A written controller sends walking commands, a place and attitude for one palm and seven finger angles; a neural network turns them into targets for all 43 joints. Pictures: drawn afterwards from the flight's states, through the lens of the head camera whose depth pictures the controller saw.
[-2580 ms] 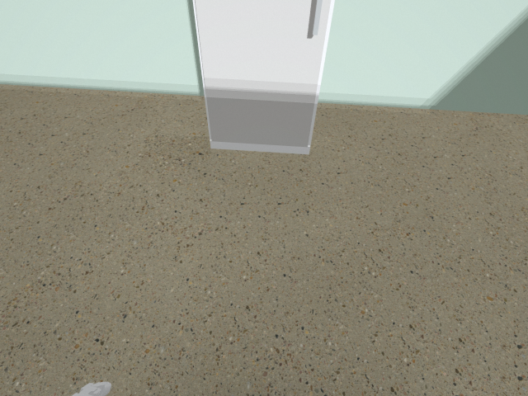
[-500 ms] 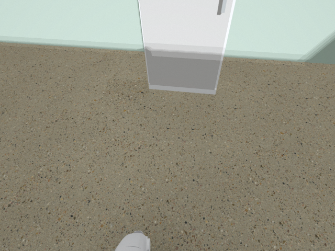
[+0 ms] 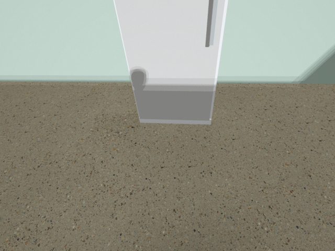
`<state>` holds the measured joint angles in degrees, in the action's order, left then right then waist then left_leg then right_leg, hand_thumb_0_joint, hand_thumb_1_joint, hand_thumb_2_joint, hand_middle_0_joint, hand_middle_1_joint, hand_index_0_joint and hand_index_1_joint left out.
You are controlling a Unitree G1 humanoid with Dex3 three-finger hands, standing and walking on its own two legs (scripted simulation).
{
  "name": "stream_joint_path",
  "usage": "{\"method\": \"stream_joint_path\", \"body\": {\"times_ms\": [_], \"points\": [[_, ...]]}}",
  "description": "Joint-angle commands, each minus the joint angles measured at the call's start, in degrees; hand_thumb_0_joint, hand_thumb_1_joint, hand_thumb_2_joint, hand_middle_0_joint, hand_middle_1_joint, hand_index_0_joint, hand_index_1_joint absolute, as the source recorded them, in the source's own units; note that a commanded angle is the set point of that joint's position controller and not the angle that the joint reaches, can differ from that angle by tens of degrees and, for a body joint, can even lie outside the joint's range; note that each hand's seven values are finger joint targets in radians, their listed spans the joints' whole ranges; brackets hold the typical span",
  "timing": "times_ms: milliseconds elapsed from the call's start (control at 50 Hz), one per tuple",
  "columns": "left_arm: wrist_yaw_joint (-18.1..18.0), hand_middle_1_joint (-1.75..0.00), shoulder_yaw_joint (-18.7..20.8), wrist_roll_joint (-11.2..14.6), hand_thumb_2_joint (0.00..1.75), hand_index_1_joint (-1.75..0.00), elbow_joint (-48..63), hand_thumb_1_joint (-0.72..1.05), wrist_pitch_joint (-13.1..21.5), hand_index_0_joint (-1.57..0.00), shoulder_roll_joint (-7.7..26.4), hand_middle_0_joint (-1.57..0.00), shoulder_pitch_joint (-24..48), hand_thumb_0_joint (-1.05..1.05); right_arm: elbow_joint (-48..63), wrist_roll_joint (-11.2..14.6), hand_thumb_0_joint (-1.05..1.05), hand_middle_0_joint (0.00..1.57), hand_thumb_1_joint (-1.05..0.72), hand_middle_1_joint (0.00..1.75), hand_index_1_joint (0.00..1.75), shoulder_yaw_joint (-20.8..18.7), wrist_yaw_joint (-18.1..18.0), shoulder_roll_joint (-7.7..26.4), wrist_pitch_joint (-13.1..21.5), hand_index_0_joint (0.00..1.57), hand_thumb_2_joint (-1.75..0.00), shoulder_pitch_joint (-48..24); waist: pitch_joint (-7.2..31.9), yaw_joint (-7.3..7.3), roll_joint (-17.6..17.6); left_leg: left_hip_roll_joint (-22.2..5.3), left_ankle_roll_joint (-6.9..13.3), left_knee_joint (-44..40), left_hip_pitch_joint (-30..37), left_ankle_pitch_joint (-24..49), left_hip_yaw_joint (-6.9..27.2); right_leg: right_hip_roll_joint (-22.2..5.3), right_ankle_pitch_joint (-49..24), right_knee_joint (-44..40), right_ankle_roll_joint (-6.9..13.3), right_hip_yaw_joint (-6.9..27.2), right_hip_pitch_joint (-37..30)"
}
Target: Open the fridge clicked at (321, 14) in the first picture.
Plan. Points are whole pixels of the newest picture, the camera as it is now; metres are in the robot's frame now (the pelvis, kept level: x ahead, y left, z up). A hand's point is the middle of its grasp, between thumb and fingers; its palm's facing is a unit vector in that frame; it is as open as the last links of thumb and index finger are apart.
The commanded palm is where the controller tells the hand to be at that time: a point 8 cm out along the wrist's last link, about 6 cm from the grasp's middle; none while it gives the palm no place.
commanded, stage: walk to a spot facing it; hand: right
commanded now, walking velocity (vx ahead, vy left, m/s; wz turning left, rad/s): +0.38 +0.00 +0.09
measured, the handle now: (213, 13) +1.17 -0.17 +0.13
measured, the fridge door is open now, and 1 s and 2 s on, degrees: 0 0 0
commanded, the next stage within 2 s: take the last steps up to it in 0.58 s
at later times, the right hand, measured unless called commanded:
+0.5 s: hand (218, 192) +0.35 -0.14 -0.17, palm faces -0.05 +0.98 -0.20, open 7.3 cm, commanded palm none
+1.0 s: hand (230, 179) +0.40 -0.18 -0.17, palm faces +0.12 +0.98 -0.13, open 7.3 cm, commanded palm none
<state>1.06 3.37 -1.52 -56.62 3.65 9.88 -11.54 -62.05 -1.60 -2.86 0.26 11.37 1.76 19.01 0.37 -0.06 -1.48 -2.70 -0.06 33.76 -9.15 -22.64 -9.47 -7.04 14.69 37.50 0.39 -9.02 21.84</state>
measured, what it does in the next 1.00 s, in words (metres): walks ahead: left foot, then right foot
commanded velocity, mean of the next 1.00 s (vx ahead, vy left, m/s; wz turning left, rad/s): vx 0.31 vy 0.00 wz -0.06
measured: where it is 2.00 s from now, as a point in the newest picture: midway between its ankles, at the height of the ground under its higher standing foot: (178, 183)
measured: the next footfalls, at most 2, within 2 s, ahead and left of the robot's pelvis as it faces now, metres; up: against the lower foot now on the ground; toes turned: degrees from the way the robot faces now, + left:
left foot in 0.44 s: +0.35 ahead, +0.16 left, +0.00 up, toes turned +12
right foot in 0.84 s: +0.52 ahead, -0.09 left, +0.00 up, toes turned -14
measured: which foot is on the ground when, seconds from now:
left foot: down 0.00-0.00, up 0.02-0.42, down 0.44-0.86, up 0.88-1.00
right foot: down 0.00-0.44, up 0.46-0.82, down 0.84-1.00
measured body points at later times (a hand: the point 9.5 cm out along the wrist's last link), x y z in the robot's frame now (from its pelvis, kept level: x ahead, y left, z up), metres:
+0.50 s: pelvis +0.24 +0.04 -0.01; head +0.27 +0.05 +0.44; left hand +0.11 +0.24 -0.16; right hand +0.35 -0.19 -0.15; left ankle +0.32 +0.15 -0.72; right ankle +0.09 -0.09 -0.67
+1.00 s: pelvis +0.43 -0.01 +0.01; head +0.44 -0.04 +0.46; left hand +0.52 +0.22 -0.12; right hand +0.40 -0.23 -0.16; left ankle +0.39 +0.14 -0.63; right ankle +0.48 -0.08 -0.72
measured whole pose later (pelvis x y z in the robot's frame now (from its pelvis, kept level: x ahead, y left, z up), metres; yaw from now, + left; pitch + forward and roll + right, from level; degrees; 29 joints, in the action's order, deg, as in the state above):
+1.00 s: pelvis +0.43 -0.01 +0.01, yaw -4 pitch -2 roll +2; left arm -1.1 2.5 -1.2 -57.9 3.6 8.7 -11.5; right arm -63.6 -1.6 -2.6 0.2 10.4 0.4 17.8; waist -2.7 -1.0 -2.1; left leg -6.1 -0.6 66.2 -23.6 -21.6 -5.1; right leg -2.1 12.5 30.4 5.2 -10.9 16.9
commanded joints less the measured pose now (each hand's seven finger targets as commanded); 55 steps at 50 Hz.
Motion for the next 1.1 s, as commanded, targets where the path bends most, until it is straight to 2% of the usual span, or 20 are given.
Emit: {"method": "stream_joint_path", "body": {"times_ms": [0, 40, 100, 320, 380, 400, 420, 440, 460, 500, 560, 640, 720, 780, 800, 840, 860, 920, 960, 1080], "points": [[-1.85, -0.30, 2.42, -0.69, 0.90, -0.30, -5.03, 0.90, 0.14, -0.20, 12.66, -0.20, -23.03, 0.00, 8.02, -0.03, 0.00, 0.20, -0.90, 0.30, 0.30, -0.83, 0.21, 3.33, 1.13, 0.20, -0.90, -6.49, -4.04, 7.85, 22.04, 0.12, 1.66, 35.17, -33.92, -8.49, 6.71, -20.77, 20.10, -28.64, 9.12, 37.98, -22.55], [-2.13, -0.30, 0.89, -0.26, 0.90, -0.30, -2.68, 0.90, 0.79, -0.20, 8.09, -0.20, -15.17, 0.00, 6.73, -0.18, 0.00, 0.20, -0.90, 0.30, 0.30, -1.31, 1.03, 2.99, 1.49, 0.20, -0.90, -7.17, -6.43, 4.57, 8.27, -4.03, 1.34, 39.57, -35.47, 2.17, 9.14, -17.34, 12.79, -27.84, 8.22, 27.99, -18.26], [-2.47, -0.30, 0.06, 0.24, 0.90, -0.30, -2.92, 0.90, 2.17, -0.20, 5.11, -0.20, -11.59, 0.00, 4.24, -0.27, 0.00, 0.20, -0.90, 0.30, 0.30, -1.15, 1.33, 1.16, 0.42, 0.20, -0.90, -3.11, -4.28, 0.83, 7.43, -5.17, -0.23, 34.96, -28.89, 8.44, 8.43, -11.49, -7.08, -26.46, 5.50, 12.21, -15.99], [-2.19, -0.30, 0.73, -0.19, 0.90, -0.30, -7.86, 0.90, 1.36, -0.20, 6.12, -0.20, -16.38, 0.00, 7.36, 0.06, 0.00, 0.20, -0.90, 0.30, 0.30, -0.79, 1.77, -0.18, 0.16, 0.20, -0.90, -14.05, -6.60, 2.60, 8.80, -2.79, 0.67, 3.93, -21.10, 12.57, 1.62, -10.83, -18.59, -24.33, 6.23, 1.50, -20.81], [-2.19, -0.30, 0.87, 0.26, 0.90, -0.30, -8.25, 0.90, 0.98, -0.20, 7.35, -0.20, -13.83, 0.00, 3.13, -0.30, 0.00, 0.20, -0.90, 0.30, 0.30, -1.76, 1.46, 2.73, 1.23, 0.20, -0.90, -0.26, -0.31, -4.58, 6.58, 1.82, 2.97, -2.94, -1.49, 13.09, -1.43, -7.87, -31.32, -6.29, 3.71, -2.02, -18.68], [-1.58, -0.30, 0.74, 0.74, 0.90, -0.30, -7.99, 0.90, 0.97, -0.20, 6.08, -0.20, -14.32, 0.00, 0.38, -0.66, 0.00, 0.20, -0.90, 0.30, 0.30, -2.98, 0.85, 7.21, 1.94, 0.20, -0.90, 8.64, 5.35, -8.27, -1.13, -3.28, 4.75, -4.17, 13.82, 12.31, 5.32, -5.12, -23.61, 8.54, 1.89, -2.85, -7.92], [-1.37, -0.30, -0.22, 1.50, 0.90, -0.30, -6.01, 0.90, 1.21, -0.20, 1.40, -0.20, -15.94, 0.00, -1.20, -0.47, 0.00, 0.20, -0.90, 0.30, 0.30, -4.76, -0.04, 14.28, 2.25, 0.20, -0.90, 15.59, 10.84, -9.30, -16.65, -21.01, 10.37, -11.55, 25.12, 10.89, 31.01, 3.39, 13.22, 28.46, -0.53, -2.91, 8.84], [-1.56, -0.30, -0.16, 1.46, 0.90, -0.30, -3.83, 0.90, 0.72, -0.20, 2.49, -0.20, -10.34, 0.00, -1.20, 0.81, 0.00, 0.20, -0.90, 0.30, 0.30, -4.26, -0.25, 15.14, 1.67, 0.20, -0.90, 15.72, 8.01, -9.19, -10.46, -24.90, 13.27, -18.19, 21.48, 9.32, 39.23, 3.68, 19.03, 39.29, 0.47, 5.00, 14.96], [-1.41, -0.30, 0.38, 1.31, 0.90, -0.30, -3.65, 0.90, 0.71, -0.20, 1.79, -0.20, -9.21, 0.00, 0.05, 0.58, 0.00, 0.20, -0.90, 0.30, 0.30, -3.99, -0.34, 13.69, 1.83, 0.20, -0.90, 9.76, 5.66, -6.94, -9.78, -24.40, 12.07, -19.66, 14.52, 2.65, 36.86, 1.13, 12.91, 43.44, 0.71, 7.97, 16.37], [-1.22, -0.30, 0.54, 0.47, 0.90, -0.30, -4.39, 0.90, -0.19, -0.20, 1.91, -0.20, -7.88, 0.00, 2.68, 0.43, 0.00, 0.20, -0.90, 0.30, 0.30, -2.14, -0.94, 6.75, 2.06, 0.20, -0.90, -0.21, -1.80, -2.52, -3.16, -20.48, 8.73, -21.44, 0.18, 0.47, 23.72, -3.48, 4.12, 39.95, 0.40, 9.37, 13.55], [-0.88, -0.30, -0.03, 0.08, 0.90, -0.30, -5.87, 0.90, -2.11, -0.20, -0.49, -0.20, -11.77, 0.00, 2.64, -0.20, 0.00, 0.20, -0.90, 0.30, 0.30, -0.78, -1.15, 3.64, 2.84, 0.20, -0.90, -2.57, -3.26, 1.66, -4.07, -16.55, 6.53, -22.07, -7.78, 11.39, 10.35, -3.16, 1.98, 30.47, -1.10, 7.35, 8.31], [0.11, -0.30, -0.26, 0.29, 0.90, -0.30, -3.27, 0.90, -2.67, -0.20, -1.40, -0.20, -7.60, 0.00, 2.37, -0.14, 0.00, 0.20, -0.90, 0.30, 0.30, -0.68, -1.21, 4.21, 3.12, 0.20, -0.90, -2.23, -4.60, 1.70, -5.00, -15.17, 6.04, -21.65, -6.27, 19.08, 2.57, -2.23, -1.51, 15.72, -1.84, 4.54, 7.50], [0.69, -0.30, -0.55, 0.41, 0.90, -0.30, -1.08, 0.90, -1.80, -0.20, -0.72, -0.20, -2.35, 0.00, 1.05, -0.11, 0.00, 0.20, -0.90, 0.30, 0.30, -0.44, -1.22, 5.70, 2.67, 0.20, -0.90, 0.59, -5.40, -0.13, -5.84, -15.11, 5.67, -18.54, -2.96, 23.04, 2.26, 0.34, -2.81, 4.08, -0.93, 1.49, 2.71], [0.57, -0.30, -0.02, 0.12, 0.90, -0.30, -1.32, 0.90, -1.22, -0.20, 2.19, -0.20, -5.40, 0.00, 1.16, 0.18, 0.00, 0.20, -0.90, 0.30, 0.30, -0.99, -1.20, 6.64, 1.96, 0.20, -0.90, 0.21, -4.17, 2.03, -3.13, -14.12, 4.32, -12.17, -3.51, 19.66, 0.74, 2.15, -4.15, -3.83, -0.02, -0.35, -7.31], [0.39, -0.30, 0.63, -0.11, 0.90, -0.30, -2.84, 0.90, -0.86, -0.20, 4.93, -0.20, -11.09, 0.00, 1.34, 0.26, 0.00, 0.20, -0.90, 0.30, 0.30, -0.97, -1.10, 6.03, 1.64, 0.20, -0.90, 0.30, -1.04, 4.50, 3.46, -11.48, 2.97, -2.13, -6.19, 18.30, -1.50, 1.93, -5.76, -7.76, 0.56, 1.39, -16.16], [-0.99, -0.30, 2.50, -0.38, 0.90, -0.30, -4.02, 0.90, -0.99, -0.20, 15.04, -0.20, -20.51, 0.00, 5.04, 0.77, 0.00, 0.20, -0.90, 0.30, 0.30, -0.32, -0.51, 2.31, 1.30, 0.20, -0.90, -0.08, 2.58, 6.93, 23.69, 0.69, -1.08, 28.39, -22.85, -13.69, -2.07, -18.02, -5.66, -22.61, 10.59, 31.74, -25.75], [-1.88, -0.30, 2.06, -0.11, 0.90, -0.30, -4.37, 0.90, -0.98, -0.20, 13.63, -0.20, -17.86, 0.00, 5.22, 0.50, 0.00, 0.20, -0.90, 0.30, 0.30, -0.29, -0.99, 2.92, 0.90, 0.20, -0.90, -2.27, 2.90, 6.43, 20.65, -1.34, -0.11, 35.97, -26.19, -11.61, 4.78, -18.29, -0.56, -24.55, 10.63, 33.00, -24.13], [-2.18, -0.30, 0.32, 0.17, 0.90, -0.30, -1.26, 0.90, -0.02, -0.20, 7.21, -0.20, -7.45, 0.00, 2.83, -0.15, 0.00, 0.20, -0.90, 0.30, 0.30, -0.71, 0.30, 1.90, 0.65, 0.20, -0.90, -2.58, -3.29, 1.67, 6.45, -5.96, -0.34, 36.16, -24.21, 2.00, 7.87, -12.27, 3.53, -26.71, 7.54, 20.42, -11.03], [-2.25, -0.30, -0.02, 0.48, 0.90, -0.30, -1.43, 0.90, 0.58, -0.20, 5.76, -0.20, -6.58, 0.00, 1.29, -0.30, 0.00, 0.20, -0.90, 0.30, 0.30, -0.54, 0.23, 0.62, -0.33, 0.20, -0.90, 1.22, -2.26, 0.16, 7.92, -5.57, -0.97, 32.98, -20.87, 6.06, 7.17, -8.98, 0.64, -28.00, 6.20, 14.31, -9.38], [-2.51, -0.30, 0.44, 0.71, 0.90, -0.30, -3.45, 0.90, 0.89, -0.20, 5.43, -0.20, -10.56, 0.00, 2.78, -0.33, 0.00, 0.20, -0.90, 0.30, 0.30, -0.72, 0.13, 0.21, -1.25, 0.20, -0.90, -1.88, -3.53, 0.50, 4.16, -6.03, -2.16, 25.01, -25.88, 10.51, 7.47, -9.51, -4.96, -29.63, 9.10, 12.61, -15.73]]}}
